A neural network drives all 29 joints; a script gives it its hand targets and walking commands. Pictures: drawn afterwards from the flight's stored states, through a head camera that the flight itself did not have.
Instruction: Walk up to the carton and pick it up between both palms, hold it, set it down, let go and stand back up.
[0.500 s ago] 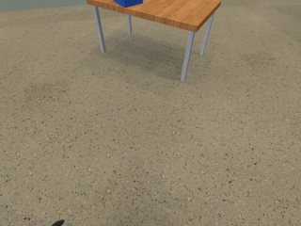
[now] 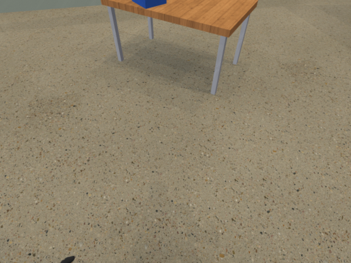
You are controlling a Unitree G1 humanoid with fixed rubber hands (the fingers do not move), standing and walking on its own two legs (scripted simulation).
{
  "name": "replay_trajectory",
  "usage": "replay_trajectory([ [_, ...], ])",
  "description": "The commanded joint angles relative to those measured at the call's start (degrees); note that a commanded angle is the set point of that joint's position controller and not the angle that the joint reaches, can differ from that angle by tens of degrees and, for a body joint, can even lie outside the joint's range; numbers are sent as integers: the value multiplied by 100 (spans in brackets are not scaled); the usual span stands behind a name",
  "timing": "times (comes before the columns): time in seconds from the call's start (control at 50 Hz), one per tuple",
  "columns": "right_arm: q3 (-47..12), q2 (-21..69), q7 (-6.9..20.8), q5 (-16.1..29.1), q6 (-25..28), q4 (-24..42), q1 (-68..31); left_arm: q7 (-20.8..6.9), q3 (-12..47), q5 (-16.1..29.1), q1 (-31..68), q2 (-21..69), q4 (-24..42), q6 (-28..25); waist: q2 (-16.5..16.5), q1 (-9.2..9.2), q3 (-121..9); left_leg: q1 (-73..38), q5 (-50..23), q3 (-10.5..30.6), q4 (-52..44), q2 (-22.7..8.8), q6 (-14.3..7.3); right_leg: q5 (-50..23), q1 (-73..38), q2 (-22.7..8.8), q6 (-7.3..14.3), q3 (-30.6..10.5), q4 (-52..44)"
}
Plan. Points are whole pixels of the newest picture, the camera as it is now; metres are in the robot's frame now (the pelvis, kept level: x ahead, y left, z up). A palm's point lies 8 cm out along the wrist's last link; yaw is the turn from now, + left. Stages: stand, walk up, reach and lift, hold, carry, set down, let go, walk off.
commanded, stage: stand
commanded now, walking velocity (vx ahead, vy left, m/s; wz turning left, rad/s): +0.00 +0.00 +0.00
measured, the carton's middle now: out of the picture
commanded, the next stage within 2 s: none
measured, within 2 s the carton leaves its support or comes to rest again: neither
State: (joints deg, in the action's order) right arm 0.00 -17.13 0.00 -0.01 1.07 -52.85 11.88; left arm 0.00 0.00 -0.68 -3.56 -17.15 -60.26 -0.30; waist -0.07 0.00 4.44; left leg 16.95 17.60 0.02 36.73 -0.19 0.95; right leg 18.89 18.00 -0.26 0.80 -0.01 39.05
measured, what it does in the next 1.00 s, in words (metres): stands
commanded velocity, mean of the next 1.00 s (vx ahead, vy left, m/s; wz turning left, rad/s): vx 0.00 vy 0.00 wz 0.00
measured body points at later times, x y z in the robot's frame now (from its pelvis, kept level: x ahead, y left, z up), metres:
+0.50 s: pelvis +0.00 +0.00 +0.00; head +0.02 -0.01 +0.45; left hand +0.11 +0.28 -0.13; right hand +0.08 -0.28 -0.13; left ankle +0.02 +0.13 -0.72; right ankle +0.02 -0.11 -0.72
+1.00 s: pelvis +0.00 +0.00 +0.00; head +0.01 -0.01 +0.45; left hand +0.11 +0.28 -0.13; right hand +0.08 -0.28 -0.13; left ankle +0.02 +0.13 -0.72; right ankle +0.02 -0.11 -0.72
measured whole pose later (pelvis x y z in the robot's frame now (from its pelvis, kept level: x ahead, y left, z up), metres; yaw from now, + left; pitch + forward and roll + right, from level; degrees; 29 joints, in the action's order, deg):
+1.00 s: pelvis +0.00 +0.00 +0.00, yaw +0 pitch -2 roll +1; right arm 0.0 -17.1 0.0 0.0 1.1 -52.9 11.9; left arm 0.0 0.0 -0.7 -3.6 -17.2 -60.8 -0.3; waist -0.2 0.0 4.4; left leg 16.8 17.2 0.0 36.4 -0.2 1.1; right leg 18.6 18.0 -0.3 0.8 0.0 39.0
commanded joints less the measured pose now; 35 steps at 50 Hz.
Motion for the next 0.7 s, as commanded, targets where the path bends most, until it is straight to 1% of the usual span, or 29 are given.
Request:
replay_trajectory([
  [0.0, 273, -1338, -37, -65, 140, -106, -423, 43, -235, 27, 314, -1403, 161, -222, -323, -34, -700, -623, -782, 512, -1205, -596, -320, -773, -493, -657, 193, -911, -1737],
  [0.02, 268, -1320, -27, -64, 153, -26, -534, 42, -210, 20, 378, -1357, 195, -211, -382, -38, -803, -668, -842, 510, -1208, -566, -301, -963, -555, -640, 175, -881, -1703],
  [0.04, 276, -1340, -46, -92, 153, -57, -508, 45, -197, 29, 368, -1341, 173, -206, -209, -11, -751, -694, -942, 494, -1179, -588, -324, -1041, -544, -667, 189, -922, -1694],
  [0.06, 299, -1386, -33, -64, 158, -39, -471, 33, -201, 43, 304, -1380, 172, -243, -391, -68, -762, -621, -979, 489, -1161, -572, -326, -1012, -585, -675, 191, -918, -1670],
  [0.08, 281, -1349, -49, -74, 146, -49, -550, 28, -194, 31, 398, -1380, 173, -239, -314, -17, -728, -649, -852, 468, -1156, -564, -313, -1015, -515, -690, 185, -980, -1728],
  [0.1, 272, -1302, -55, -97, 150, -81, -409, 35, -220, 53, 404, -1423, 149, -226, -353, 13, -692, -639, -965, 474, -1164, -565, -305, -1057, -505, -682, 191, -958, -1686],
  [0.12, 293, -1354, -52, -75, 162, -88, -422, 33, -217, 43, 374, -1391, 184, -228, -448, -32, -796, -668, -967, 469, -1184, -574, -299, -1070, -579, -680, 175, -880, -1675],
  [0.14, 295, -1370, -52, -67, 164, -62, -517, 37, -220, 27, 373, -1448, 183, -216, -497, -30, -630, -591, -907, 475, -1174, -537, -294, -968, -509, -666, 201, -921, -1734],
  [0.16, 304, -1358, -61, -52, 141, -68, -519, 32, -228, 38, 363, -1419, 184, -219, -428, -20, -760, -717, -895, 475, -1134, -554, -291, -912, -470, -676, 187, -928, -1760],
  [0.18, 312, -1340, -51, -62, 129, -83, -483, 26, -223, 18, 390, -1413, 221, -242, -533, -45, -730, -654, -869, 456, -1117, -565, -300, -839, -482, -698, 192, -950, -1804],
  [0.2, 285, -1283, -37, -77, 132, -66, -453, 24, -225, 24, 372, -1396, 178, -235, -434, 1, -720, -677, -819, 432, -1084, -560, -273, -862, -416, -724, 197, -1051, -1814],
  [0.24, 269, -1271, -38, -63, 106, -86, -392, 53, -226, 15, 382, -1466, 190, -237, -620, 40, -762, -767, -761, 460, -1156, -560, -273, -718, -397, -718, 173, -1013, -1889],
  [0.26, 295, -1331, -51, -70, 110, -56, -476, 53, -224, 17, 380, -1463, 177, -242, -364, 20, -709, -691, -818, 466, -1123, -541, -317, -806, -460, -728, 185, -1030, -1887],
  [0.28, 297, -1344, -42, -79, 102, -80, -460, 70, -225, 19, 362, -1472, 176, -242, -393, 29, -740, -733, -889, 449, -1115, -530, -296, -852, -447, -724, 185, -1058, -1889],
  [0.3, 272, -1283, -46, -67, 112, -60, -417, 57, -219, 20, 382, -1450, 190, -245, -611, 26, -714, -740, -913, 435, -1067, -525, -280, -861, -385, -737, 192, -1035, -1903],
  [0.32, 321, -1332, -48, -71, 133, -92, -401, 49, -213, 8, 385, -1385, 198, -257, -564, 47, -749, -738, -829, 456, -1091, -537, -286, -874, -427, -739, 196, -1021, -1901],
  [0.34, 280, -1335, -43, -79, 140, -52, -397, 42, -181, 40, 345, -1340, 227, -253, -505, -1, -721, -678, -846, 509, -1161, -572, -306, -978, -522, -679, 172, -911, -1813],
  [0.36, 276, -1277, -30, -70, 126, -61, -463, 46, -204, 38, 358, -1476, 150, -240, -489, 35, -752, -723, -915, 451, -1154, -555, -264, -982, -461, -678, 157, -960, -1834],
  [0.38, 257, -1259, -30, -60, 124, -60, -357, 49, -232, 39, 329, -1438, 167, -250, -501, 21, -868, -708, -898, 464, -1136, -562, -300, -1043, -611, -711, 196, -1021, -1777],
  [0.42, 278, -1344, -29, -86, 139, -90, -439, 47, -216, 41, 350, -1449, 185, -234, -301, -33, -736, -634, -810, 475, -1190, -567, -310, -930, -540, -694, 166, -968, -1782],
  [0.46, 302, -1345, -41, -71, 109, -58, -486, 52, -224, 19, 286, -1457, 132, -255, -558, -35, -741, -712, -823, 440, -1134, -529, -284, -833, -507, -702, 169, -967, -1897],
  [0.48, 275, -1271, -30, -62, 106, -50, -428, 52, -234, 11, 350, -1507, 141, -260, -546, 50, -784, -747, -868, 396, -1128, -526, -257, -881, -475, -693, 163, -1001, -1863],
  [0.5, 300, -1390, -50, -85, 115, -94, -419, 52, -234, 31, 289, -1458, 141, -257, -417, -26, -812, -756, -861, 432, -1107, -558, -294, -867, -478, -732, 190, -1044, -1839],
  [0.52, 314, -1309, -47, -49, 120, -70, -481, 41, -218, 3, 372, -1442, 170, -243, -469, 45, -794, -749, -832, 462, -1121, -560, -268, -850, -420, -698, 175, -971, -1849],
  [0.56, 297, -1394, -59, -58, 131, -93, -378, 58, -230, 44, 321, -1449, 138, -237, -482, -12, -806, -714, -882, 457, -1147, -545, -278, -966, -538, -683, 167, -943, -1773],
  [0.58, 312, -1381, -50, -56, 127, -99, -451, 47, -201, 24, 298, -1420, 144, -241, -404, -19, -706, -706, -895, 499, -1132, -568, -301, -932, -434, -698, 190, -988, -1826],
  [0.64, 262, -1290, -47, -62, 116, -101, -413, 45, -220, 37, 324, -1440, 163, -254, -605, -17, -779, -657, -854, 454, -1102, -563, -302, -951, -496, -696, 190, -984, -1813],
  [0.66, 262, -1266, -33, -74, 126, -73, -415, 53, -209, 39, 324, -1439, 142, -248, -544, 19, -784, -787, -889, 417, -1097, -551, -284, -947, -416, -729, 189, -1035, -1800],
  [0.68, 277, -1370, -37, -64, 143, -129, -331, 43, -209, 61, 253, -1422, 137, -245, -483, -18, -730, -743, -816, 421, -1098, -557, -277, -922, -395, -706, 186, -1001, -1801],
])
